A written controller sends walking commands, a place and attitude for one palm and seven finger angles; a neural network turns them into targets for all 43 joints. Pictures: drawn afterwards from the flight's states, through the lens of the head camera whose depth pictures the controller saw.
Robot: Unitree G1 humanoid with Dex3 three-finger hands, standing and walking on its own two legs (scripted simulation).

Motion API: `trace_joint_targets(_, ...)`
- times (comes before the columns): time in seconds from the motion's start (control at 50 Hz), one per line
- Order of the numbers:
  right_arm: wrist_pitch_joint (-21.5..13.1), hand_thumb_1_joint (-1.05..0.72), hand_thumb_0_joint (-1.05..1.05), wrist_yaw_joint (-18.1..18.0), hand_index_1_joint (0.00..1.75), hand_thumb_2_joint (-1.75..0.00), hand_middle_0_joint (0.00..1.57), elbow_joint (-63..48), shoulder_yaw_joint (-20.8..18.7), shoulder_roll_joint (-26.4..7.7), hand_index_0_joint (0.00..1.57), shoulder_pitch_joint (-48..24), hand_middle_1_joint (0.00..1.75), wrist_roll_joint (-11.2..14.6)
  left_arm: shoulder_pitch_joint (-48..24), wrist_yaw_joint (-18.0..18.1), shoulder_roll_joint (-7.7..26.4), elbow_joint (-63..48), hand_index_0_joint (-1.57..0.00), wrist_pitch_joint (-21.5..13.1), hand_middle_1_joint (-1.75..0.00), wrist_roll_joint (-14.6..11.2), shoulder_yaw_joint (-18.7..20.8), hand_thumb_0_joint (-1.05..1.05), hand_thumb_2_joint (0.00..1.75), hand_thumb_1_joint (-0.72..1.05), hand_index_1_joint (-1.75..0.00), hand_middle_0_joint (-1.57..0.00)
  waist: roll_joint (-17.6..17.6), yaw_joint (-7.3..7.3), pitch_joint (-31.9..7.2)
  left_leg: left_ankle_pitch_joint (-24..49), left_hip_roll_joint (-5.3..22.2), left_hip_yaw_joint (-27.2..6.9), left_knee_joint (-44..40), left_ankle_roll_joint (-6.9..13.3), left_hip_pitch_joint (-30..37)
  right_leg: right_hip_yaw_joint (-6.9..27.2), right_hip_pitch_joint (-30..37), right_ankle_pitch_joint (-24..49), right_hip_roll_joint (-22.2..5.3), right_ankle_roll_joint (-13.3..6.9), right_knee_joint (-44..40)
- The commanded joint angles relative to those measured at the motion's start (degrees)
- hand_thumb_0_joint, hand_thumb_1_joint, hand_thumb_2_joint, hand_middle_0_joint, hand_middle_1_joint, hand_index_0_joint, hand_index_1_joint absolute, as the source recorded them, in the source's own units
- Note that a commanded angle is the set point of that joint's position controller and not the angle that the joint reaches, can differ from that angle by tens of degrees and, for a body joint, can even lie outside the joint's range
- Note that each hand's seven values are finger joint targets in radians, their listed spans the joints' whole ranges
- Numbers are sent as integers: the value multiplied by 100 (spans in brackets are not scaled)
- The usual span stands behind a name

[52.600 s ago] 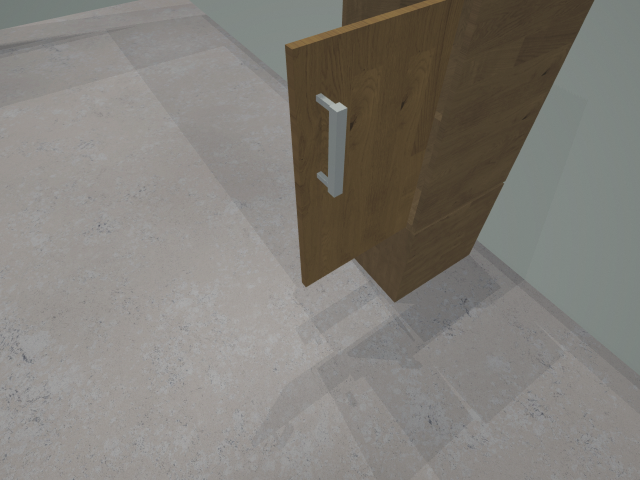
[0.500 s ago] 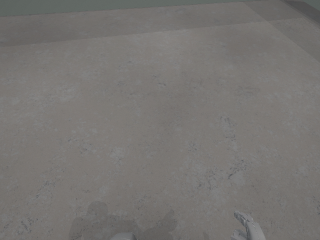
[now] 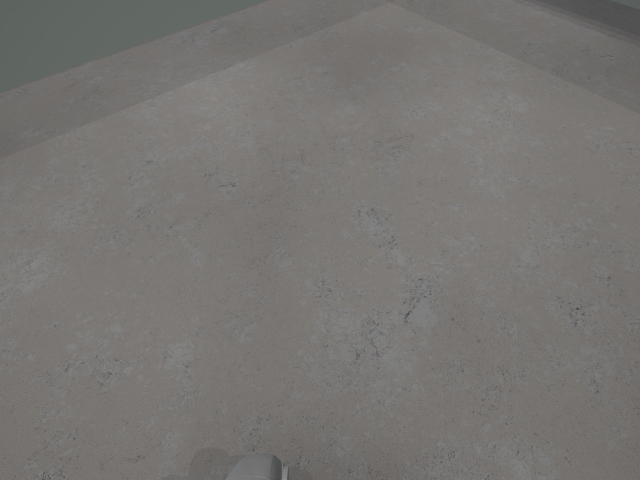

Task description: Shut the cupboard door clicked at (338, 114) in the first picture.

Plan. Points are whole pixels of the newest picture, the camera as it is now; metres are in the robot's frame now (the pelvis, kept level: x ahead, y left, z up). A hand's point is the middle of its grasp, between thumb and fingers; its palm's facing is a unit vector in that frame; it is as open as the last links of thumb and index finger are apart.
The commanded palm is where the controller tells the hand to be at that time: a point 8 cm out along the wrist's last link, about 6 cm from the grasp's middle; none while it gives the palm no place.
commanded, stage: turn to face it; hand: left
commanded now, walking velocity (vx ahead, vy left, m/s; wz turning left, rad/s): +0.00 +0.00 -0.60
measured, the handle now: out of the picture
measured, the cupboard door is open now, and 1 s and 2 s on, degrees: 27 27 27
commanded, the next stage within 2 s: none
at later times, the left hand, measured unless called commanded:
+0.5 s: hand (183, 440) +0.18 +0.23 -0.15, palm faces -0.25 -0.94 -0.22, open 7.4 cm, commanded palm none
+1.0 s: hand (239, 430) +0.20 +0.15 -0.18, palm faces -0.52 -0.83 -0.20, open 7.4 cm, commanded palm none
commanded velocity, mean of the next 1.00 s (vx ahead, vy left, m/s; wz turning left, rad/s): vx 0.00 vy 0.00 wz -0.60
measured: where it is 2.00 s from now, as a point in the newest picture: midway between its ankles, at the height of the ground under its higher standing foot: outside the picture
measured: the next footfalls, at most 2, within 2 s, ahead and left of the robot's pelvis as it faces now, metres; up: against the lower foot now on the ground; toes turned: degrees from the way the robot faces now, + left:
left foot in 0.26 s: +0.09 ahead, +0.16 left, +0.00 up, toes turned -8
right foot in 0.64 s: +0.00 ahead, -0.10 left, +0.00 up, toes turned -28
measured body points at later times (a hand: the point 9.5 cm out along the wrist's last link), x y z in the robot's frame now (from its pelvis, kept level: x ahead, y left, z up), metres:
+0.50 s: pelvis +0.02 +0.05 +0.00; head +0.06 +0.05 +0.45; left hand +0.20 +0.27 -0.14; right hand +0.02 -0.21 -0.13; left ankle +0.05 +0.16 -0.74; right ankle -0.04 -0.08 -0.67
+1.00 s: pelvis +0.04 +0.02 -0.01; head +0.08 +0.01 +0.44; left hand +0.23 +0.19 -0.16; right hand -0.03 -0.25 -0.13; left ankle +0.11 +0.12 -0.73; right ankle -0.04 -0.08 -0.74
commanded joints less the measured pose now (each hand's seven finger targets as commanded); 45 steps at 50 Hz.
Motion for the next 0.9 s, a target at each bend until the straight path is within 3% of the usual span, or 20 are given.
trace_joint_targets(0.0,-205,-90,0,-17,30,-90,20,-596,39,-167,20,-330,30,15,259,63,1144,-339,-20,-138,-30,3,246,0,90,90,-30,-20,-615,125,-785,56,54,-169,-529,-118,-531,1574,1382,3047,-1449,-755,-769)
trace_joint_targets(0.12,-262,-90,0,-65,30,-90,20,-748,67,-235,20,-294,30,79,8,29,1376,-438,-20,-52,-30,40,307,0,90,90,-30,-20,-920,96,-640,-132,-110,-144,-1852,-75,190,1989,892,3031,-1405,-834,-580)
trace_joint_targets(0.16,-288,-90,0,-91,30,-90,20,-686,68,-271,20,38,30,96,-272,15,1385,-499,-20,-19,-30,20,317,0,90,90,-30,-20,-1024,-86,-652,310,-184,-130,-2611,-37,818,2038,486,2787,-1255,-654,-395)
trace_joint_targets(0.2,-367,-90,0,-110,30,-90,20,-559,43,-426,20,508,30,91,-544,3,1215,-606,-20,26,-30,-35,269,0,90,90,-30,-20,-784,-316,-757,1261,-36,-178,-3944,21,2066,1808,-325,1853,-796,-201,47)
trace_joint_targets(0.22,-432,-90,0,-131,30,-90,20,-554,-16,-889,20,610,30,25,-450,-33,909,-707,-20,51,-30,-97,202,0,90,90,-30,-20,440,-319,-862,1501,991,-1228,-4553,353,2700,1247,-1150,418,-108,125,779)
trace_joint_targets(0.24,-420,-90,0,-145,30,-90,20,-656,-93,-1305,20,683,30,-31,-417,-79,741,-810,-20,44,-30,-106,151,0,90,90,-30,-20,1704,-295,-812,2516,2250,-2343,-4735,1007,2748,348,-1711,-2014,303,419,2111)
trace_joint_targets(0.26,-377,-90,0,-149,30,-90,20,-710,-59,-1248,20,679,30,-73,-603,-90,928,-844,-20,61,-30,-52,178,0,90,90,-30,-20,1048,-370,-635,2733,2499,-2271,-4644,1380,2179,424,-1492,-2130,18,426,3045)
trace_joint_targets(0.28,-392,-90,0,-149,30,-90,20,-789,14,-1043,20,373,30,-81,-527,-113,934,-818,-20,82,-30,-18,204,0,90,90,-30,-20,901,-169,-525,2740,2288,-1910,-4674,1381,1955,411,-1527,-1839,-116,486,3433)
trace_joint_targets(0.36,-362,-90,0,-157,30,-90,20,-916,57,-827,20,-27,30,-85,-559,-269,833,-728,-20,194,-30,-26,215,0,90,90,-30,-20,922,-26,-322,2788,1561,-545,-4488,1107,1783,50,-1418,-1199,-291,628,3568)
trace_joint_targets(0.5,-344,-90,0,-86,30,-90,20,-706,-92,-950,20,427,30,-71,-915,-315,631,-892,-20,124,-30,-29,114,0,90,90,-30,-20,1151,-287,-669,3463,1711,124,-3975,1086,2437,-465,-892,-1013,-276,587,1617)
trace_joint_targets(0.56,-318,-90,0,-43,30,-90,20,-692,-149,-1038,20,313,30,-37,-556,-294,714,-781,-20,56,-30,-26,133,0,90,90,-30,-20,984,-98,-769,3223,1669,398,-3366,788,2106,-618,44,-162,-157,443,322)
trace_joint_targets(0.58,-305,-90,0,-9,30,-90,20,-726,-156,-997,20,227,30,2,-189,-271,906,-675,-20,22,-30,-6,178,0,90,90,-30,-20,649,94,-838,2710,1475,611,-2813,541,1649,-517,738,545,-213,362,-338)
trace_joint_targets(0.6,-297,-90,0,18,30,-90,20,-837,-107,-677,20,168,30,54,232,-214,1397,-535,-20,-58,-30,43,265,0,90,90,-30,-20,-643,323,-1015,1318,978,927,-1742,195,730,630,1621,1630,-1160,71,-917)
trace_joint_targets(0.62,-278,-90,0,22,30,-90,20,-1138,11,-307,20,-195,30,43,434,-122,1908,-435,-20,-86,-30,42,373,0,90,90,-30,-20,-2027,440,-738,-1396,171,818,-463,-52,-680,2323,1773,3527,-2329,-605,-939)
trace_joint_targets(0.64,-193,-90,0,-39,30,-90,20,-1138,32,-501,20,-262,30,49,560,-57,1936,-419,-20,-68,-30,-21,359,0,90,90,-30,-20,-1651,480,-801,-1309,263,0,278,-1,-758,2321,1444,3319,-2532,-994,-985)
trace_joint_targets(0.66,-161,-90,0,-46,30,-90,20,-1097,8,-465,20,-280,30,56,200,-11,1713,-514,-20,-48,-30,-8,335,0,90,90,-30,-20,-1352,293,-503,-872,377,-243,520,20,-954,2031,1156,2376,-2234,-978,-1119)
trace_joint_targets(0.68,-165,-90,0,-40,30,-90,20,-1015,-15,-465,20,-319,30,42,-202,27,1541,-597,-20,-22,-30,-6,327,0,90,90,-30,-20,-1543,172,-391,-529,439,-245,555,-1,-989,2016,968,1925,-1947,-873,-1130)
trace_joint_targets(0.74,-171,-90,0,15,30,-90,20,-848,-12,-495,20,-86,30,8,-590,8,1286,-743,-20,-70,-30,2,205,0,90,90,-30,-20,-1133,-96,-429,59,324,-156,110,-114,-395,1346,471,2137,-1493,-675,-959)
trace_joint_targets(0.8,-193,-90,0,25,30,-90,20,-823,26,-364,20,-63,30,26,-382,0,1385,-671,-20,-83,-30,19,233,0,90,90,-30,-20,-803,-14,-733,68,118,-15,-758,-149,-129,1411,795,2355,-1396,-717,-784)
trace_joint_targets(0.88,-256,-90,0,-19,30,-90,20,-935,49,-328,20,-190,30,74,-238,-5,1442,-570,-20,-60,-30,35,276,0,90,90,-30,-20,-1015,60,-770,-112,-44,-53,-1764,-102,179,1879,867,2751,-1450,-802,-570)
